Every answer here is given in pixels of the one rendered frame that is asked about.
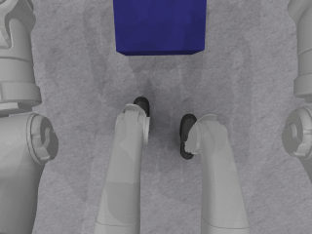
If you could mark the robot right foot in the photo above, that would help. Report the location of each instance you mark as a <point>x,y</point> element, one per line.
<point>186,123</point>

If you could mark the robot left forearm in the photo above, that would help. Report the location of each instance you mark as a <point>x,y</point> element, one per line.
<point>18,89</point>

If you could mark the carton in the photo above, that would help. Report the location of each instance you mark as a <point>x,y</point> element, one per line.
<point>159,27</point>

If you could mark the robot right shin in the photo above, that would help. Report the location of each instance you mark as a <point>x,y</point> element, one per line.
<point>188,143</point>

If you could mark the left robot upper arm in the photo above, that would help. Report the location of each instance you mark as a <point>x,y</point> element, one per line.
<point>27,143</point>

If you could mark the robot right forearm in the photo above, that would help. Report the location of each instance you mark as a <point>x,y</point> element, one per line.
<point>301,12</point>

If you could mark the right robot upper arm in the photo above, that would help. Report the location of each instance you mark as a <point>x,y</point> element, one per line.
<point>297,136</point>

